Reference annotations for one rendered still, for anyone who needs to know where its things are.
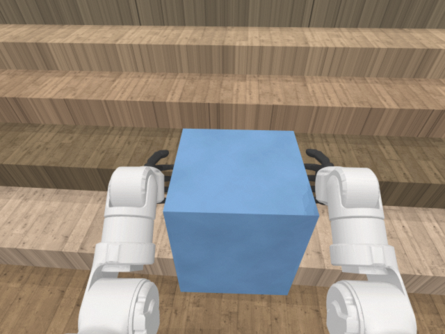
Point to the robot left upper arm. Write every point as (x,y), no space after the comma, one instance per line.
(120,306)

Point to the left robot forearm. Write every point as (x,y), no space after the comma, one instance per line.
(127,235)

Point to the robot left hand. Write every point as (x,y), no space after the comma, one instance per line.
(154,159)

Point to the carton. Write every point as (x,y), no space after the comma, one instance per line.
(239,211)

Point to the robot right hand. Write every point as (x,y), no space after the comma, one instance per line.
(319,156)

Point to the robot right upper arm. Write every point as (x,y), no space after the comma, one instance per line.
(368,307)

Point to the right robot forearm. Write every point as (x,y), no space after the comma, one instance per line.
(357,222)

